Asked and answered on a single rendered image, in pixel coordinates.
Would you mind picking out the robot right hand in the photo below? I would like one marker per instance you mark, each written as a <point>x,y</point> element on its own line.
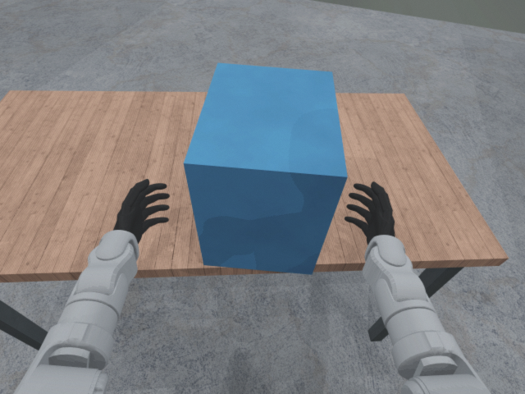
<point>379,220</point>

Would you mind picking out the robot right upper arm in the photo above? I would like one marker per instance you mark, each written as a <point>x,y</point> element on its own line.
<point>444,384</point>

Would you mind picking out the left robot forearm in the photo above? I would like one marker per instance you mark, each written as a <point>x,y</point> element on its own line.
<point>83,335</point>

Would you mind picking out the robot left upper arm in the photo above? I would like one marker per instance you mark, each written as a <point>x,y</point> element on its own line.
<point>55,379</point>

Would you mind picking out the table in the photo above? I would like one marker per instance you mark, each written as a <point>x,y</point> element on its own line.
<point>68,159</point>

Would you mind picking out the carton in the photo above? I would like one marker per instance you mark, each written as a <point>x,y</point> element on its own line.
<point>266,167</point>

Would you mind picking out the robot left hand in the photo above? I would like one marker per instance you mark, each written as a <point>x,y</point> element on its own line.
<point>133,211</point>

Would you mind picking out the right robot forearm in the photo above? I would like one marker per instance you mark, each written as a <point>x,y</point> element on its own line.
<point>421,347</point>

